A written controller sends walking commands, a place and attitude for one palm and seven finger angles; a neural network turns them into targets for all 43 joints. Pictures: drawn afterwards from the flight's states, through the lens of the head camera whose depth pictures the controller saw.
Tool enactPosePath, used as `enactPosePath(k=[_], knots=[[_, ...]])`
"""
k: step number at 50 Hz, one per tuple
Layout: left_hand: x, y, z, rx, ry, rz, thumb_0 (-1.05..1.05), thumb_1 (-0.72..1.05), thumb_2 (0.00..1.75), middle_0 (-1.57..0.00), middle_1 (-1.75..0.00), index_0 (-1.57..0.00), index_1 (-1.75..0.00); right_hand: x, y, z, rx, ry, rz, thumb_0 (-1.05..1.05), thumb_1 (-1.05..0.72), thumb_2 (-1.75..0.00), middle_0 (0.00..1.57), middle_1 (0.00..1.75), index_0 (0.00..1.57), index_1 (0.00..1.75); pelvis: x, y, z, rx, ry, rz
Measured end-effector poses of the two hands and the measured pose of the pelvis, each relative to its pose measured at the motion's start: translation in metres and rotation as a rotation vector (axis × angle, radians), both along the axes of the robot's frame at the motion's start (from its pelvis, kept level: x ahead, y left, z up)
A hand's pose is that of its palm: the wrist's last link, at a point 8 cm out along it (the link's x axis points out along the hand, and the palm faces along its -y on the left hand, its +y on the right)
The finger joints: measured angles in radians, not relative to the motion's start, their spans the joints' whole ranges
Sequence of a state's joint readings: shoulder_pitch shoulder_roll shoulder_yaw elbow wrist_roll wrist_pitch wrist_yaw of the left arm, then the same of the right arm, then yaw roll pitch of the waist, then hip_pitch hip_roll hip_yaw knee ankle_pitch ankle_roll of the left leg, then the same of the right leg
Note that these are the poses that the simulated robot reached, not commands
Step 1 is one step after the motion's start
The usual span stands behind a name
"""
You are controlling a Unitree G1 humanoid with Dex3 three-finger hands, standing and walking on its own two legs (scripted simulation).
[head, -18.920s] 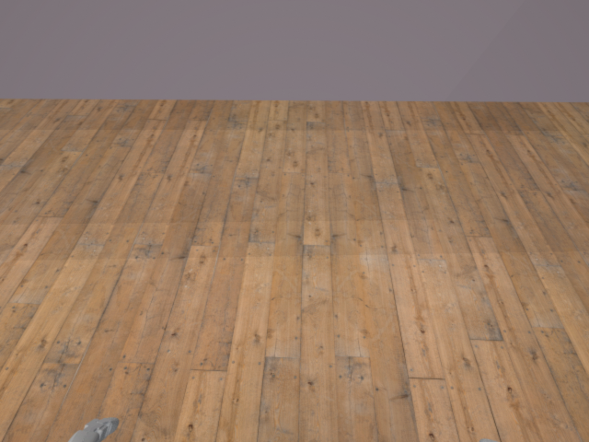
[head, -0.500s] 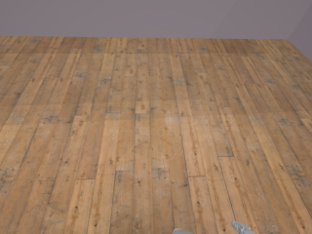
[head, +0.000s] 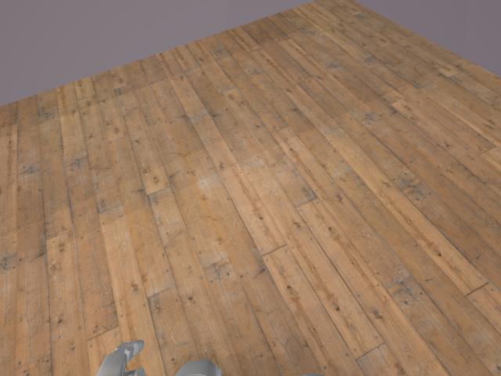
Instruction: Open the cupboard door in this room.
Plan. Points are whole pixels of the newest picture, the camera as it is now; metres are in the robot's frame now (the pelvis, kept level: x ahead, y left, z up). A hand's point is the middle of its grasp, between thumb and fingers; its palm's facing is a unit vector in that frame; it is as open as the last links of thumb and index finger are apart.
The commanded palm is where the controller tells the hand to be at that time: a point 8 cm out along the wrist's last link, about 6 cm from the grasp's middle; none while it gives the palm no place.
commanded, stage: turn or walk to find it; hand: left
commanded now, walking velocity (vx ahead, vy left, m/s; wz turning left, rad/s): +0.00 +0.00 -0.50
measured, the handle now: out of the picture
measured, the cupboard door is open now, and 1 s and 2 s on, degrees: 0 0 0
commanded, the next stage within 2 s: none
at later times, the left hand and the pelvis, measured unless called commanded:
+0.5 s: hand out of the picture +0.10 +0.25 -0.18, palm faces -0.14 -0.97 -0.21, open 7.4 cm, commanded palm none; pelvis +0.01 +0.05 +0.00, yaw -14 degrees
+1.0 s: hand (198, 336) +0.20 +0.12 -0.15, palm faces -0.51 -0.82 -0.25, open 7.4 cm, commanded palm none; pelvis -0.01 +0.02 -0.01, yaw -31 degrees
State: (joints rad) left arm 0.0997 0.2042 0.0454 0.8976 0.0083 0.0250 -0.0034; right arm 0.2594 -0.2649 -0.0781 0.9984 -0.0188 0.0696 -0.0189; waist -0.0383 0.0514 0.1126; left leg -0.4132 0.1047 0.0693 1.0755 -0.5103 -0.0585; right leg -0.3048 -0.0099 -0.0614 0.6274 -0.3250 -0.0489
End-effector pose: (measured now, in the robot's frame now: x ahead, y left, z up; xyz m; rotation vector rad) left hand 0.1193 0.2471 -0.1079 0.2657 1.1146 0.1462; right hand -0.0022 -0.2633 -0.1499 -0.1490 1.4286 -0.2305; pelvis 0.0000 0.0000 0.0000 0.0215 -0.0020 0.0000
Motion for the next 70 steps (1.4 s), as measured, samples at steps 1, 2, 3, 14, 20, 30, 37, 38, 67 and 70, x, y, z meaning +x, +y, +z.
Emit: enactPosePath(k=[1, 2, 3, 14, 20, 30, 37, 38, 67, 70], knots=[[0.001, -0.005, 0.002, -0.002, 0.005, -0.007, 0.00, 0.90, 0.90, -0.20, -0.30, -0.20, -0.30, 0.001, -0.003, 0.002, 0.000, -0.006, -0.005, 0.01, -0.91, -0.90, 0.20, 0.30, 0.20, 0.29, 0.000, -0.002, 0.003, 0.004, 0.001, -0.011], [0.003, -0.009, 0.003, -0.005, 0.012, -0.015, 0.00, 0.90, 0.90, -0.20, -0.30, -0.20, -0.30, 0.003, -0.005, 0.005, 0.001, -0.018, -0.009, 0.01, -0.91, -0.90, 0.20, 0.30, 0.20, 0.29, 0.001, -0.004, 0.005, 0.008, 0.002, -0.021], [0.003, -0.013, 0.004, -0.009, 0.018, -0.023, 0.00, 0.90, 0.90, -0.20, -0.30, -0.20, -0.30, 0.006, -0.006, 0.007, 0.001, -0.032, -0.013, 0.01, -0.91, -0.90, 0.20, 0.30, 0.20, 0.29, 0.001, -0.005, 0.007, 0.010, 0.004, -0.029], [-0.007, -0.013, -0.007, -0.050, 0.086, -0.056, 0.00, 0.90, 0.90, -0.21, -0.30, -0.20, -0.30, 0.049, 0.003, 0.023, -0.025, -0.176, -0.036, 0.01, -0.91, -0.90, 0.20, 0.30, 0.20, 0.29, 0.009, 0.004, 0.010, -0.006, 0.017, -0.116], [-0.019, 0.020, -0.026, -0.060, 0.153, -0.052, 0.01, 0.90, 0.90, -0.21, -0.30, -0.20, -0.30, 0.076, 0.029, 0.034, -0.063, -0.261, -0.038, 0.01, -0.91, -0.90, 0.20, 0.30, 0.20, 0.29, 0.011, 0.029, 0.005, -0.031, 0.029, -0.170], [0.001, 0.059, -0.028, -0.060, 0.211, -0.138, 0.01, 0.91, 0.90, -0.20, -0.30, -0.20, -0.30, 0.047, 0.070, 0.054, -0.096, -0.273, -0.122, 0.01, -0.91, -0.90, 0.20, 0.30, 0.21, 0.30, 0.017, 0.060, 0.014, -0.062, 0.020, -0.294], [0.031, 0.047, -0.025, -0.045, 0.200, -0.237, 0.01, 0.91, 0.90, -0.20, -0.30, -0.20, -0.30, -0.008, 0.083, 0.047, -0.079, -0.206, -0.264, 0.01, -0.91, -0.90, 0.20, 0.30, 0.21, 0.30, 0.016, 0.061, 0.015, -0.055, 0.020, -0.377], [0.037, 0.042, -0.024, -0.044, 0.196, -0.256, 0.01, 0.91, 0.90, -0.20, -0.30, -0.20, -0.30, -0.018, 0.084, 0.045, -0.075, -0.193, -0.288, 0.01, -0.91, -0.90, 0.20, 0.30, 0.21, 0.30, 0.015, 0.060, 0.015, -0.052, 0.019, -0.389], [0.043, -0.100, 0.003, 0.017, 0.231, -0.512, 0.00, 0.90, 0.90, -0.20, -0.30, -0.20, -0.30, -0.063, -0.028, 0.025, -0.036, -0.237, -0.560, 0.01, -0.91, -0.90, 0.20, 0.30, 0.20, 0.29, 0.035, -0.048, 0.018, 0.007, 0.005, -0.670], [0.039, -0.096, 0.000, 0.028, 0.296, -0.488, 0.01, 0.90, 0.90, -0.20, -0.30, -0.20, -0.30, -0.031, -0.044, 0.027, -0.048, -0.258, -0.547, 0.01, -0.91, -0.90, 0.20, 0.30, 0.20, 0.29, 0.055, -0.056, 0.016, -0.001, 0.016, -0.690]])
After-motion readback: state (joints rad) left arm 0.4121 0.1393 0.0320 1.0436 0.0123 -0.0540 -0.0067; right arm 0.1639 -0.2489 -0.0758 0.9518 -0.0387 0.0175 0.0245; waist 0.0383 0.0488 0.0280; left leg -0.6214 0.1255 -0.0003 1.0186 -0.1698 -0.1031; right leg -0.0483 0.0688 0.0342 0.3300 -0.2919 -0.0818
